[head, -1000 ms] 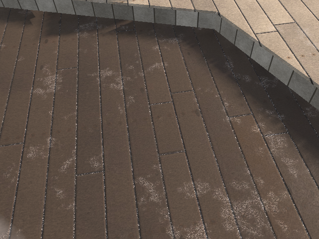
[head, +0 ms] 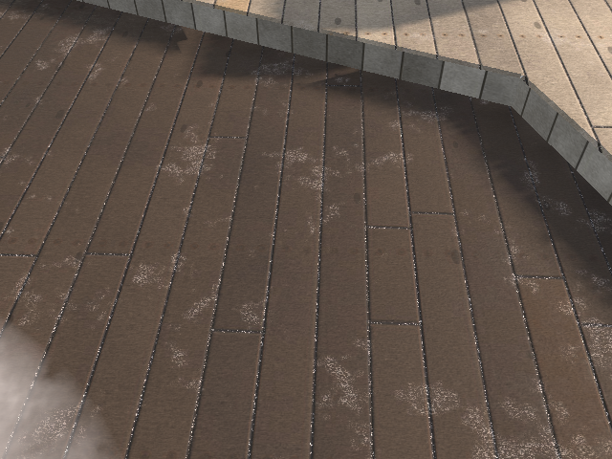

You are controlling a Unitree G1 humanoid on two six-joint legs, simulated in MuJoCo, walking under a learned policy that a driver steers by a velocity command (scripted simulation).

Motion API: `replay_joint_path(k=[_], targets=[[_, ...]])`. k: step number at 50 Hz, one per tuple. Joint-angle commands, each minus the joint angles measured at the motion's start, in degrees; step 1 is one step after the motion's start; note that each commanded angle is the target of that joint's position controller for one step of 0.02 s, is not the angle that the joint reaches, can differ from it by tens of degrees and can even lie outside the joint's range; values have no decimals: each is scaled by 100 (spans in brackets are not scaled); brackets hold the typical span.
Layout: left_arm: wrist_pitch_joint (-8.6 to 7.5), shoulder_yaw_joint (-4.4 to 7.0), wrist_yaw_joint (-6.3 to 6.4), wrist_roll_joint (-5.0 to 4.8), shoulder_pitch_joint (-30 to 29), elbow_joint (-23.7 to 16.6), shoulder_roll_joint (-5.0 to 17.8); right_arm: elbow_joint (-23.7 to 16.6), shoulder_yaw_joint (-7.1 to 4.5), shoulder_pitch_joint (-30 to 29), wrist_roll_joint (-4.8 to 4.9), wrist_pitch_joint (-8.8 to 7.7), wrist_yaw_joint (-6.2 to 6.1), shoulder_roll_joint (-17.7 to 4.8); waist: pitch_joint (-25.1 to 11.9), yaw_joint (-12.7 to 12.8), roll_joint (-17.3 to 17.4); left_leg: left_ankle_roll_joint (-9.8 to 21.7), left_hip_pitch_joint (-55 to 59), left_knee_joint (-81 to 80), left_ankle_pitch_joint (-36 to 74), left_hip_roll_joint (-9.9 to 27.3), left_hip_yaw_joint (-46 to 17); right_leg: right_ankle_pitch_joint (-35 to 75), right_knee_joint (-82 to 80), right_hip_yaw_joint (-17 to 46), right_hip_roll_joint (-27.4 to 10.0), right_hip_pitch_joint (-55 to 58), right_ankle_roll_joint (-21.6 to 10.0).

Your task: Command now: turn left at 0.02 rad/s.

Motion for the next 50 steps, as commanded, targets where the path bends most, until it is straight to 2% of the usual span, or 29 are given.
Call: replay_joint_path(k=[1,17,18,20,21,23,24,25,27,30,32,33,34,35,36,37,38,39,40,43,44,45,48,50], targets=[[-55,102,20,1,109,-35,621,5,-62,95,2,-50,-27,-496,52,39,-9,85,-172,-281,454,642,-544,376,-449,742,-775,-71,-167],[-67,-14,58,2,507,555,367,566,49,249,12,-55,-81,-256,129,38,-43,89,-198,-194,482,698,-452,468,-416,716,-697,-162,-161],[-63,-14,55,11,565,586,357,592,62,296,4,-51,-83,-212,13,52,-65,101,-175,-196,105,643,-413,-75,-494,731,-662,-126,-170],[-11,99,49,17,663,605,601,539,22,273,-32,-31,-75,-264,135,106,-304,195,-543,277,-1126,316,-148,-1757,-599,947,-630,-232,-345],[23,156,39,22,802,618,700,468,4,193,-81,-24,-50,-269,293,184,-494,245,-977,676,-1724,149,1,-2697,-768,1302,-803,-285,-540],[51,259,33,27,1184,712,795,287,29,-15,-182,-78,35,-94,679,310,-826,253,-1730,1675,-1719,95,490,-3795,-1352,2289,-1555,-309,-1035],[23,282,26,45,1252,728,739,189,32,-145,-207,-137,66,-61,862,338,-763,237,-1914,2105,-1500,307,569,-3664,-1525,2594,-1856,-427,-1211],[-25,301,11,83,1283,718,710,100,7,-265,-193,-197,93,-112,894,339,-620,222,-2157,2446,-1561,440,537,-3316,-1609,2688,-1971,-352,-1289],[-133,348,-14,88,1212,666,735,4,-34,-271,-160,-312,166,-143,751,228,-418,204,-2340,2575,-1561,587,539,-2601,-1536,2353,-1879,-92,-1228],[-227,382,-38,51,1061,604,715,-115,-79,-263,-81,-412,220,-92,616,100,-553,204,-1470,1727,-1282,458,826,-1876,-1271,1584,-1464,-487,-1008],[-232,402,-54,-2,855,528,714,73,-103,373,-43,-430,204,29,529,-215,-467,234,-89,770,-538,221,1138,-1831,-807,1146,-1189,-1286,-874],[-252,385,-65,21,838,485,631,237,-154,842,-45,-441,170,-36,434,-365,-257,242,727,511,-602,119,1081,-1835,-326,969,-996,-1794,-781],[-309,310,-91,60,699,367,388,365,-238,1430,-98,-486,114,-306,283,-606,376,334,1484,-39,-1241,777,129,-1632,772,505,-633,-2407,-595],[-377,167,-161,18,608,105,-124,426,-381,2171,-104,-504,71,-931,-139,-772,1728,799,2083,-1188,-3159,2280,-2371,-1805,2739,-394,80,-3282,-307],[-360,297,-193,182,417,12,409,583,-411,2198,-84,-432,71,-938,260,-621,1277,1192,1459,-1426,-3748,2692,-3246,-1998,3807,-171,-42,-3685,-376],[-369,325,-250,207,223,-21,481,335,-344,1533,-87,-444,103,-663,713,-297,524,1140,969,-1360,-3455,2471,-2763,-1393,4201,76,-395,-3802,-428],[-404,290,-308,166,270,37,313,180,-310,1125,-74,-503,140,-528,751,-116,304,1021,681,-1386,-2673,2188,-2181,-853,4176,149,-546,-3636,-395],[-426,288,-341,141,355,91,246,93,-280,938,-60,-557,139,-432,654,26,242,905,611,-1438,-1860,1954,-1667,-470,4053,121,-654,-3405,-327],[-405,310,-361,168,385,129,290,99,-227,943,-39,-608,123,-270,557,79,199,798,655,-1437,-1083,1742,-1208,-238,3974,30,-687,-3280,-247],[-304,311,-310,159,354,133,173,301,-140,1374,-39,-691,79,-135,383,168,307,785,847,-878,2879,1550,-224,-102,3882,-313,-522,-3136,-26],[-278,291,-281,134,224,86,104,336,-116,1453,-45,-684,68,-114,326,166,337,759,834,-721,3700,1474,27,-59,3721,-407,-449,-3082,27],[-262,264,-261,108,-28,-12,44,347,-89,1479,-52,-669,54,-102,345,127,400,725,743,-645,4186,1397,210,29,3403,-512,-374,-3007,62],[-249,152,-204,39,-688,-242,-112,383,-19,1458,-61,-604,-8,-50,400,-10,625,571,373,-466,4654,1107,582,497,2031,-821,-113,-2289,62],[-251,134,-144,14,-566,-190,-38,442,-23,1523,-68,-581,-38,-108,224,-10,774,538,436,-158,4941,1161,546,736,1601,-852,35,-1747,-42]])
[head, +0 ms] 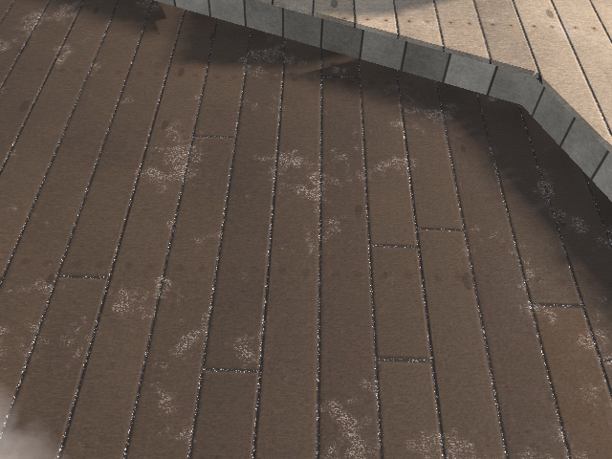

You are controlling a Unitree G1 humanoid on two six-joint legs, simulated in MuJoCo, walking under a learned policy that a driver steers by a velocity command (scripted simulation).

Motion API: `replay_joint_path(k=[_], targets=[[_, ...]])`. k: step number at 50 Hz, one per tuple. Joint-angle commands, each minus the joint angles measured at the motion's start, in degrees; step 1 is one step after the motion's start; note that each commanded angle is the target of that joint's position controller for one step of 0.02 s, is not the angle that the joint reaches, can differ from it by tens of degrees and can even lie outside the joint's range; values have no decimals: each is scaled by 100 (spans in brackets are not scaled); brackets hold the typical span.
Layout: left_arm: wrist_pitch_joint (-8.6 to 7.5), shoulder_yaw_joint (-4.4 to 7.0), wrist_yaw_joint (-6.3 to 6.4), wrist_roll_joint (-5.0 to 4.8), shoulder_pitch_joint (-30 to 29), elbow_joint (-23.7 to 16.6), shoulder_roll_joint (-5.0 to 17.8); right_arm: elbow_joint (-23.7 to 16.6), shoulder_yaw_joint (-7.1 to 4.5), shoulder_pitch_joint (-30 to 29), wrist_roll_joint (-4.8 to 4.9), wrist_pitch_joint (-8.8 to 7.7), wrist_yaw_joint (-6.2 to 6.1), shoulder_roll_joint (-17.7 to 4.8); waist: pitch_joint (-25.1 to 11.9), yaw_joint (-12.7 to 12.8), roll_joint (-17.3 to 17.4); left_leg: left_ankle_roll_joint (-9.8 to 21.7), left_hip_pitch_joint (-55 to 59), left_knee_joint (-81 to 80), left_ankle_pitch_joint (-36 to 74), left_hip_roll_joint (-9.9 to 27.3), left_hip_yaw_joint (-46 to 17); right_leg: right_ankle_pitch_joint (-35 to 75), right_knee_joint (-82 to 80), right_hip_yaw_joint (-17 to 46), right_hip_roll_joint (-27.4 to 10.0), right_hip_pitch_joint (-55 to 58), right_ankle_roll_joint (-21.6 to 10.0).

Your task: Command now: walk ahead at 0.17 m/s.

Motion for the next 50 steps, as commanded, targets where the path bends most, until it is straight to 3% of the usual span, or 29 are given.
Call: replay_joint_path(k=[1,3,4,5,6,7,8,9,10,11,14,17,21,22,23,25,28,32,50], targets=[[-34,-24,93,-38,343,-82,180,-58,-100,246,10,-15,-76,-782,-45,214,981,276,-531,617,5870,1211,-328,350,-615,-281,414,1125,-148],[-103,56,158,-12,1161,213,368,-85,-125,-6,53,-12,-93,-844,-296,597,842,212,-385,1456,5893,1258,-412,583,-1169,-135,462,1841,-352],[-183,94,185,36,1626,371,443,-85,-143,-84,101,-10,-71,-884,-455,841,634,109,-568,2196,5156,1105,-342,1441,-1826,0,290,2521,-422],[-251,177,204,132,2196,497,831,-177,-114,111,152,-26,-64,-766,-1026,875,112,-26,-1319,3346,2966,818,-227,3858,-1485,918,-747,3734,-605],[-229,178,187,114,2176,459,993,16,-37,1147,391,103,-71,-168,-1912,433,-917,-188,-2058,5121,-1708,-45,-49,6333,-1358,2615,-2335,4532,-1835],[-183,149,124,-152,1972,395,813,129,-169,938,140,240,-101,-631,-1882,457,-210,-203,-1866,5355,-1763,72,-592,5570,-1672,2777,-2178,3761,-2016],[-140,100,157,-163,1299,286,620,20,-176,528,-3,292,-82,-515,-1056,258,-301,-231,-2274,5507,-1622,184,-598,4058,-2026,2473,-1995,3085,-1957],[-118,1,182,-119,944,196,289,-32,-176,122,-113,320,-60,-480,-586,214,0,-249,-2281,5168,-1316,337,-647,3101,-2369,2149,-1706,2459,-1697],[-112,-57,233,-71,823,194,154,-73,-191,-105,-122,371,-37,-450,-322,115,-56,-289,-2113,4721,-1106,458,-654,2810,-2582,1785,-1446,2013,-1449],[-91,-91,265,-40,771,241,84,-34,-166,-9,-104,437,-20,-343,-296,-39,-161,-338,-1760,4250,-1011,487,-569,2620,-2672,1430,-1192,1685,-1242],[-96,-90,261,40,1070,363,246,102,-123,56,-1,599,-96,-184,-511,-44,-184,-396,-1392,3120,-1072,340,-344,2080,-2650,1206,-997,1792,-1004],[-14,-52,251,-2,1080,353,427,87,-125,-245,14,712,-141,-270,-485,44,-302,-378,-1237,2401,-573,362,-284,-5,-2933,1404,-966,1596,-884],[141,-41,248,-91,1025,362,361,113,-88,-361,-73,670,-107,-302,50,-13,-107,-250,-634,1153,413,534,-393,-2331,-3245,1486,-790,705,-371],[157,-31,239,-90,1119,385,337,84,-78,-350,-104,617,-115,-374,198,40,8,-205,-692,782,327,771,-679,-2351,-3176,1466,-702,688,-210],[199,-19,232,-127,1276,398,246,92,-93,-479,-33,571,-116,-502,470,228,446,-146,-1427,636,-78,813,-862,-1895,-3103,1194,-420,1041,-119],[199,-35,223,-63,1418,490,154,101,-51,-558,34,454,-115,-336,334,316,610,-183,-1875,329,-60,869,-916,-929,-2660,1024,-347,1943,-145],[158,-43,214,-39,1545,600,128,87,-55,-559,68,370,-145,-361,115,369,439,-171,-1790,234,241,888,-916,-399,-2474,963,-346,2337,-175],[135,-73,230,-53,1523,683,48,115,-54,-407,57,362,-144,-336,124,319,264,-124,-1623,249,442,892,-884,-257,-2462,931,-354,2284,-157],[123,-112,299,-58,1675,949,-79,199,-34,-178,58,364,-166,-243,134,251,233,-87,-1282,330,1036,902,-790,381,-2302,902,-399,2335,-135]])
Over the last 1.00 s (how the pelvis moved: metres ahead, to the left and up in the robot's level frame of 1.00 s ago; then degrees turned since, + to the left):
0.19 0.05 -0.01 0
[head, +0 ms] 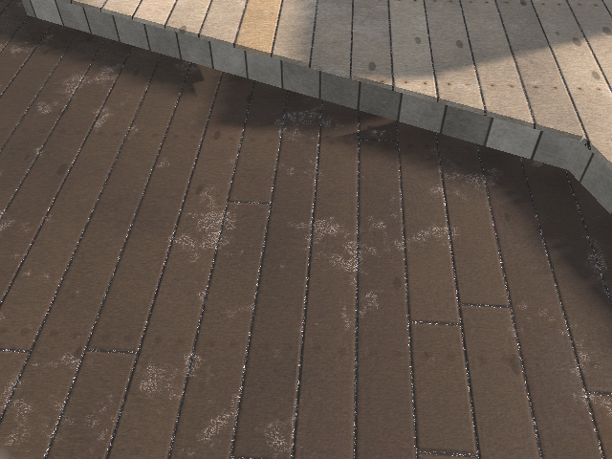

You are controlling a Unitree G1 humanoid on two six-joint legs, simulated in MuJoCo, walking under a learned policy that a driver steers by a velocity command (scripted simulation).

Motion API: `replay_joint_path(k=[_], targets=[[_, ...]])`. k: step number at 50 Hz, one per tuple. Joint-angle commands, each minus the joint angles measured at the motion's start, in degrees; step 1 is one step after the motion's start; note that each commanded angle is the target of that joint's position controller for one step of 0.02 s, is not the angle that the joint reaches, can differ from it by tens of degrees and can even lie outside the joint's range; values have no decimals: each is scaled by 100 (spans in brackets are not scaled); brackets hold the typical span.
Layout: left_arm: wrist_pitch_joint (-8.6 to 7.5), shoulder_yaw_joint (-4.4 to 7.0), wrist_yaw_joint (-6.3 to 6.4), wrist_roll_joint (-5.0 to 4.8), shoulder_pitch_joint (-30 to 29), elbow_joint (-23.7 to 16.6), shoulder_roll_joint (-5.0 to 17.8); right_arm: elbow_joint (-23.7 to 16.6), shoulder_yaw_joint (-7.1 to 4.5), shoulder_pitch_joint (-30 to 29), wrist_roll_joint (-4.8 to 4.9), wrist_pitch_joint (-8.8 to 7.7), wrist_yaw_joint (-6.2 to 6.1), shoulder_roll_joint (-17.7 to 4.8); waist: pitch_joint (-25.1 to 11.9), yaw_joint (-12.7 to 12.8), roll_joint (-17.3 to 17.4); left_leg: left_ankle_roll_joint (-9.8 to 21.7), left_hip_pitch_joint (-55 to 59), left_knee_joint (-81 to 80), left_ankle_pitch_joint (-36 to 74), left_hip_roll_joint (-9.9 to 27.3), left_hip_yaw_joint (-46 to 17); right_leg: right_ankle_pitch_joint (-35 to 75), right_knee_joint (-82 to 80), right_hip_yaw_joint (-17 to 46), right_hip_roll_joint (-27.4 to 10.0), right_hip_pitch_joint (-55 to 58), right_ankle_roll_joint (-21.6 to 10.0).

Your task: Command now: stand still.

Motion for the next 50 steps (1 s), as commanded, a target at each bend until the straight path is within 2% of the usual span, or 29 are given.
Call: replay_joint_path(k=[1,6,7,10,12,13,14,15,17,20,22,23,24,25,26,27,28,29,31,34,38,41,44,45,46,47,48,49,50], targets=[[-19,53,20,0,421,-11,382,6,-48,521,1,-10,-16,-366,341,-6,34,169,-487,-426,836,671,-583,633,-328,755,-720,181,-59],[-15,52,29,1,439,27,359,19,-46,532,2,-7,-21,-357,352,-9,31,172,-450,-421,895,671,-572,707,-309,753,-726,205,-56],[-10,48,26,5,476,48,336,42,-42,600,-8,-5,-18,-337,245,-19,28,192,-407,-479,474,628,-561,284,-332,731,-673,243,-65],[40,147,-15,29,421,-38,488,-1,-161,709,-46,40,12,-560,544,-73,197,477,-686,-432,-1701,503,-716,-1809,98,545,-324,-295,-235],[7,148,-83,62,183,-231,379,-35,-229,995,-29,37,36,-677,1038,-248,443,795,-659,-783,-2849,893,-1408,-2354,653,423,-157,-1252,-267],[-44,121,-125,96,-22,-369,229,14,-284,1242,-21,18,33,-796,1161,-363,757,1011,-423,-1159,-3155,1308,-1992,-1970,1249,120,-21,-1679,-213],[-103,113,-162,170,-206,-507,189,28,-347,1294,-32,-6,30,-921,1321,-391,892,1228,-270,-1394,-3105,1744,-2435,-1502,1678,-127,-119,-2017,-189],[-164,149,-194,186,-397,-637,303,6,-379,1308,-51,-39,39,-938,1346,-427,764,1356,-202,-1504,-2828,1932,-2628,-1389,2001,-68,-272,-2243,-194],[-282,230,-258,144,-553,-849,495,-26,-414,1277,-115,-134,66,-959,1274,-367,614,1415,172,-1410,-1907,2023,-2556,-1545,2275,100,-467,-2596,-199],[-388,298,-344,35,-448,-980,481,-144,-443,964,-73,-238,85,-986,1018,-110,535,1120,-8,-1117,-710,1668,-1724,-1128,1551,-66,-385,-1747,-170],[-392,364,-350,-12,562,-653,390,-275,-447,547,-11,-269,118,-1006,717,431,355,818,-1164,-408,-17,1156,-953,-552,712,-420,73,357,-172],[-405,481,-297,8,1344,-405,607,-328,-413,482,-32,-331,153,-925,383,763,-54,637,-1815,594,547,806,-501,-620,478,-60,-51,1602,-229],[-426,640,-208,102,2195,-308,1236,-598,-297,358,8,-384,221,-521,-24,1057,-1527,266,-2812,2696,-174,47,337,-2183,-742,2356,-1614,2406,-658],[-332,641,-207,79,2516,-132,1342,-734,-365,343,-103,-387,271,-692,-44,915,-1713,282,-3464,4032,-1563,-231,154,-2529,-1465,4152,-2373,2259,-1078],[-283,558,-184,101,1700,-334,1135,-803,-387,121,-185,-351,310,-708,464,441,-788,397,-3679,4685,-1135,260,-167,-2758,-1360,3746,-2349,1608,-1043],[-311,507,-209,85,1081,-564,983,-836,-355,-45,-164,-375,361,-590,708,266,-225,433,-3596,4662,-491,471,-246,-2241,-1394,3139,-2158,1053,-941],[-357,470,-219,80,758,-671,941,-829,-351,-54,-120,-395,393,-503,704,78,-55,419,-3360,4456,-82,600,-246,-1569,-1474,2558,-1904,767,-823],[-406,398,-212,50,655,-691,760,-804,-377,18,-144,-360,413,-533,627,-50,-54,368,-3164,4259,130,661,-187,-947,-1536,2067,-1641,683,-677],[-497,324,-180,43,918,-555,653,-811,-410,70,-156,-254,444,-586,508,-131,-301,270,-3106,4106,300,623,0,398,-1465,1493,-1464,821,-643],[-540,269,-152,35,1345,-390,681,-1038,-427,-543,-135,-161,461,-592,528,-83,-372,165,-3534,3756,575,559,250,1891,-1366,939,-1331,1090,-633],[-560,189,-144,40,1455,-372,623,-1509,-342,-1775,-74,-158,489,-485,738,86,-457,107,-3331,2303,1156,369,569,2639,-1438,523,-1129,888,-593],[-588,193,-104,39,1585,-306,726,-1690,-308,-2220,-31,-163,478,-522,757,152,-551,250,-2809,1426,1366,186,756,3211,-1427,421,-1224,1034,-587],[-613,230,-72,59,1414,-293,885,-1657,-393,-1840,-33,-207,390,-749,429,-146,-582,581,-2064,1134,1062,-87,784,5017,-698,284,-1363,1521,-527],[-600,255,-56,81,1331,-298,958,-1504,-455,-1323,-37,-238,347,-861,135,-379,-606,695,-1589,1099,840,-221,765,5601,-62,237,-1370,1675,-503],[-566,277,-56,90,1241,-313,1020,-1236,-535,-520,-38,-278,303,-976,-277,-698,-577,807,-811,845,815,-320,736,5630,883,193,-1323,1646,-480],[-544,282,-79,48,1162,-346,1027,-986,-625,306,-116,-320,253,-1149,-664,-1060,-456,950,367,537,820,-7,420,4645,2096,97,-1158,966,-437],[-533,224,-112,29,1297,-499,728,-884,-762,1091,-245,-334,221,-1668,-1345,-1168,255,1248,1506,457,-17,1472,-1283,1956,4049,-156,-703,-98,-402],[-503,232,-213,-164,1887,-531,386,-914,-797,859,-171,-263,290,-1766,-1787,-676,1334,2141,2402,-613,-647,2604,-4302,-1931,5922,214,368,-1972,-250],[-462,311,-188,-23,1229,-656,812,-1036,-733,84,-26,-240,334,-1494,-938,-476,326,1869,1644,-924,-1418,2288,-3741,-1354,5991,658,-149,-2545,-370]])
Over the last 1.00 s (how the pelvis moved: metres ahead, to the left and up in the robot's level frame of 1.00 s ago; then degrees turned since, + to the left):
0.14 0.02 0.00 0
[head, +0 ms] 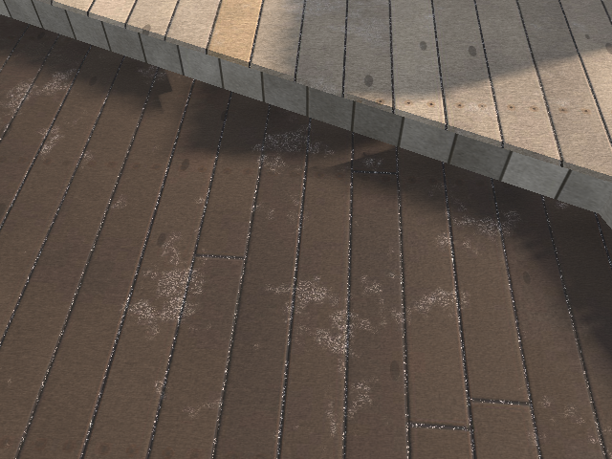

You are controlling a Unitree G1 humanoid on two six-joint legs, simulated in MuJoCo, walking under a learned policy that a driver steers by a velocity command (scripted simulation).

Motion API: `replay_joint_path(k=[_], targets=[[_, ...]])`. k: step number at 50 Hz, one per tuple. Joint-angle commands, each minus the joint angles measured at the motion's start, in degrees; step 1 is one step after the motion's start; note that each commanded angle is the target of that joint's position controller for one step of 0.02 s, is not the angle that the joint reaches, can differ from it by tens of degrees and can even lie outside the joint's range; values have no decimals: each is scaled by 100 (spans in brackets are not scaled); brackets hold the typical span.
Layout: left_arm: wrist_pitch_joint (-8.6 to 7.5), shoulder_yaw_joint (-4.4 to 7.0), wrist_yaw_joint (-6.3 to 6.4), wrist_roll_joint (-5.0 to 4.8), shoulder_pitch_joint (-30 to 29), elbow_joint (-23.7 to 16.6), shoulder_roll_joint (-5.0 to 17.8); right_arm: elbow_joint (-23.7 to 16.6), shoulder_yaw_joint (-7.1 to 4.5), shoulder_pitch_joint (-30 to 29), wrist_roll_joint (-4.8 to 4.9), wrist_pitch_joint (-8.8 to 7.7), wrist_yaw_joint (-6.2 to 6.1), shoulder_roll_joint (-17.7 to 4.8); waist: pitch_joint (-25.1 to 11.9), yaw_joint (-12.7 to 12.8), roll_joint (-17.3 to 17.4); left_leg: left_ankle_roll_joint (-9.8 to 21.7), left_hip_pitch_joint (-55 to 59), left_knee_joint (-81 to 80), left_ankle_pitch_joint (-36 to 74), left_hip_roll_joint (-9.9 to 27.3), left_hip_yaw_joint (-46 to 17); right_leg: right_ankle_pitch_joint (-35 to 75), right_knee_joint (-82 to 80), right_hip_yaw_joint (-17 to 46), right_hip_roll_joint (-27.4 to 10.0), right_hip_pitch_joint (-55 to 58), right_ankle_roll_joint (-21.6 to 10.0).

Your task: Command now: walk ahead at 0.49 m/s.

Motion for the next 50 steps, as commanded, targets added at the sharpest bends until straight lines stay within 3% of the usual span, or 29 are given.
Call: replay_joint_path(k=[1,2,4,6,9,14,18,21,23,24,25,26,27,28,29,30,31,32,33,36,40,46,48,50], targets=[[-56,178,-65,34,-293,-611,708,207,-209,1194,124,40,18,-740,-605,-428,151,1022,2743,-2231,-1801,2321,-3675,637,2446,481,-345,-3264,-174],[-59,177,-74,42,-417,-626,584,262,-133,1076,83,-19,25,-486,-236,-222,-154,839,2075,-2399,-1013,2099,-3100,865,2066,474,-526,-2995,-159],[85,157,-117,182,-245,-576,332,446,-27,1266,79,-127,-41,-257,-163,73,-11,560,1415,-2487,-66,1709,-2251,940,1525,466,-711,-2409,-35],[206,160,-162,178,-245,-585,253,553,-25,1557,75,-227,-76,-372,-118,151,103,492,1328,-2559,544,1618,-1754,988,1296,394,-700,-2427,50],[310,185,-216,145,-987,-868,382,607,-39,1877,64,-273,-87,-565,118,59,235,287,1482,-2766,783,1512,-1177,1614,780,350,-780,-3117,119],[272,118,-279,72,-2086,-1261,329,620,35,2245,87,-285,-116,-489,206,-194,363,-93,1927,-2700,1962,1307,-351,2629,-749,-36,-629,-3312,152],[250,62,-302,84,-2761,-1535,296,749,43,2667,74,-271,-207,-564,262,-407,409,-138,2718,-2468,2843,1510,-8,2635,-1678,-497,-454,-3268,-1],[239,127,-281,120,-2583,-1565,418,758,12,2613,58,-221,-300,-744,21,-205,547,-195,3297,-1695,4863,1682,253,1953,-1951,-781,-91,-2800,-279],[233,232,-239,137,-1837,-1369,598,704,-40,2445,27,-150,-351,-911,-410,163,726,-197,3422,-525,5995,1779,392,1367,-2004,-900,249,-2031,-552],[212,316,-230,158,-1226,-1179,744,640,-68,2361,23,-107,-333,-987,-743,419,746,-178,3246,421,5721,1789,408,1297,-2278,-829,367,-1334,-707],[186,441,-199,234,-473,-970,990,515,-87,2174,60,-95,-289,-1031,-1080,840,558,-262,2418,1795,4598,1685,493,1362,-2763,-371,171,-155,-946],[202,628,-134,300,-67,-982,1602,189,-18,2270,167,-120,-192,-620,-1691,789,-483,-487,406,4000,975,1048,542,1280,-2774,1904,-1457,1569,-1624],[279,654,-166,167,-245,-1043,1767,-128,-42,2006,177,-175,-108,-650,-2006,545,-770,-598,-1222,5285,-2142,21,-510,1451,-3663,4479,-2279,2216,-2230],[315,615,-145,61,-559,-1041,1636,-303,-60,1376,116,-240,-67,-787,-1198,467,-109,-519,-1860,5081,-1498,532,-1079,1273,-3871,3597,-2049,1650,-1946],[308,541,-134,37,-872,-1076,1344,-377,-49,1252,147,-304,-44,-794,-681,273,131,-524,-1746,4579,-1000,735,-1030,1588,-4050,2997,-1891,894,-1665],[279,475,-124,38,-1107,-1112,1115,-323,-60,1312,115,-288,-58,-756,-350,5,439,-570,-1421,4079,-826,896,-1017,2214,-4160,2496,-1603,253,-1399],[235,421,-89,-9,-1196,-1124,981,-341,-58,1387,1,-183,-65,-708,-253,-179,412,-679,-1083,3748,-792,984,-1017,2711,-4207,2103,-1346,-191,-1252],[173,388,-76,-37,-1191,-1133,931,-331,-42,1477,-88,-54,-46,-624,-306,-268,298,-769,-807,3504,-751,1040,-1012,3059,-4224,1827,-1136,-404,-1138],[110,396,-68,-53,-1104,-1123,1025,-380,-40,1484,-117,47,-19,-586,-352,-313,176,-860,-758,3361,-778,1016,-943,3398,-4229,1705,-1036,-485,-1169],[55,437,-63,-65,-725,-1085,1265,-669,-38,906,-109,181,27,-619,-260,-201,-44,-1059,-1062,2695,-260,1012,-767,3848,-4278,1488,-787,-561,-1007],[109,426,-68,-46,-148,-1090,1279,-1082,-20,-91,-71,215,58,-698,-213,179,-255,-1115,-1603,1743,484,888,-734,4010,-4209,1661,-713,-32,-713],[117,394,14,31,288,-1122,1288,-1523,115,-1086,-28,119,131,-666,-146,512,-361,-914,-1632,402,864,582,-647,4364,-3972,1848,-850,829,-708],[83,378,57,55,233,-1125,1310,-1579,124,-1022,-5,61,134,-723,-136,410,-419,-715,-1094,-66,857,504,-660,4692,-3894,1869,-986,896,-607],[12,408,65,68,-101,-1188,1502,-1366,33,-242,20,0,66,-974,-380,-5,-481,-473,118,-387,465,259,-626,5898,-3394,1756,-1006,790,-376]])
Over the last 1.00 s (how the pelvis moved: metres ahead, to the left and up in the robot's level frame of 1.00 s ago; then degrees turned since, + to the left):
0.36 -0.04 -0.03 0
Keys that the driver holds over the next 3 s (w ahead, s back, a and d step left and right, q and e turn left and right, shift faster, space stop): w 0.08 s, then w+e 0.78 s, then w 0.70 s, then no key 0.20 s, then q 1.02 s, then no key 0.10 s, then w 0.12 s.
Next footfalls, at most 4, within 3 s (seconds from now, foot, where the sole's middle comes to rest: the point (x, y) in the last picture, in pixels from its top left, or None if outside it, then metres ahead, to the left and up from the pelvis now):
0.50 right None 0.42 -0.11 -0.75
1.04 left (364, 309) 0.80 -0.09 -0.75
1.58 right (477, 259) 0.95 -0.39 -0.75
2.12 left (409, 239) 1.01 -0.22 -0.75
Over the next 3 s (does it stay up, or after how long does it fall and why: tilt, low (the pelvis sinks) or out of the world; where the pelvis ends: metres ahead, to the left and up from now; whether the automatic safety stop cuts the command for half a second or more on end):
stays up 0.91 -0.32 0.03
